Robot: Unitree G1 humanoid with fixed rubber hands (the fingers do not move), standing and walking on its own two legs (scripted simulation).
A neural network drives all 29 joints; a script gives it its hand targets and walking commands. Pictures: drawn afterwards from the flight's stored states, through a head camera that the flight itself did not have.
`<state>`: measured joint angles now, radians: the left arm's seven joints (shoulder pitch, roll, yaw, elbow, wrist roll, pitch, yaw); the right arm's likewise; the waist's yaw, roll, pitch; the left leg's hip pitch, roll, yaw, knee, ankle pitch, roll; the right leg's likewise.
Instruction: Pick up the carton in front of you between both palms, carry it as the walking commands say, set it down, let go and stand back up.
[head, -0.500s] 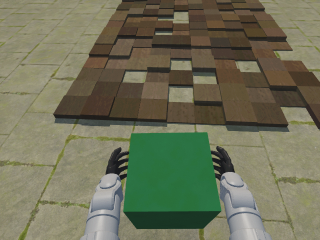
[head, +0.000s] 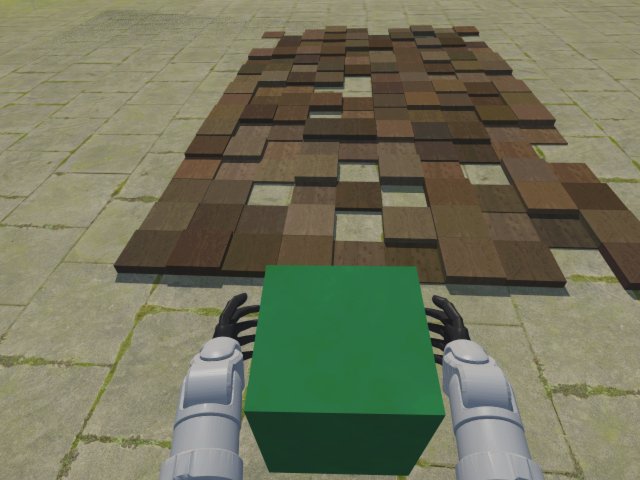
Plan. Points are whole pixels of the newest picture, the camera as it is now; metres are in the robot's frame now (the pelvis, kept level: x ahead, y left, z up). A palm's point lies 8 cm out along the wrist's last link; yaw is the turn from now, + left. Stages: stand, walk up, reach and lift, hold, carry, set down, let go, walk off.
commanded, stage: reach and lift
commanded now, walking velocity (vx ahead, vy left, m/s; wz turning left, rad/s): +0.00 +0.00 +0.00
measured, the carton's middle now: (339, 373) +0.30 +0.00 -0.05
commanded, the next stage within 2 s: hold in 0.70 s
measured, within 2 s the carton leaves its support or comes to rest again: neither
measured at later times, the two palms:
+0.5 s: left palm (224, 339) +0.31 +0.15 +0.04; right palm (454, 341) +0.30 -0.15 +0.04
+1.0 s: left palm (220, 335) +0.30 +0.15 +0.06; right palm (458, 337) +0.30 -0.15 +0.05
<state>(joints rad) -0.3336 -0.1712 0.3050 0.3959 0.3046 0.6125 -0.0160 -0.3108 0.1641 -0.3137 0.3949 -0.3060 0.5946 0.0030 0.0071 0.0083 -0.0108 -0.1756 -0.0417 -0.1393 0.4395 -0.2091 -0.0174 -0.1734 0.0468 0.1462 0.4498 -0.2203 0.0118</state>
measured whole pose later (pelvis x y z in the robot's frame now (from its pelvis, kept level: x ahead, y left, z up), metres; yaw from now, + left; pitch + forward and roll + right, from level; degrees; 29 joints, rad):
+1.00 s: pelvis +0.01 +0.00 +0.01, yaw +0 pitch -7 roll +0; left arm -0.28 -0.16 0.23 0.24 0.29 0.77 -0.02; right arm -0.27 0.15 -0.23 0.25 -0.29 0.77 0.00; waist 0.00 0.00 0.01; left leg -0.03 -0.04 -0.14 0.34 -0.18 -0.01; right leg -0.02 0.03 0.13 0.34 -0.20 0.01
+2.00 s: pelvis +0.01 +0.00 +0.01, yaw +0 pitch -7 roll +0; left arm -0.29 -0.16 0.24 0.22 0.29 0.77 -0.02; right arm -0.28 0.16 -0.23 0.24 -0.29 0.77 0.01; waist 0.00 0.00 0.01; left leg -0.03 -0.04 -0.13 0.34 -0.18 -0.01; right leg -0.02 0.03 0.12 0.34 -0.19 0.01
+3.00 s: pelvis +0.31 -0.02 -0.01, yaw -1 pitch +5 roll -2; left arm -0.15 -0.13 0.10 -0.39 0.11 1.21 0.08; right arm -0.15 0.13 -0.11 -0.38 -0.10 1.22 -0.10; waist -0.04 0.05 -0.10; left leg 0.06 0.07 0.14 0.27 -0.40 -0.03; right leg -0.58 -0.04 -0.20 0.58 -0.16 -0.01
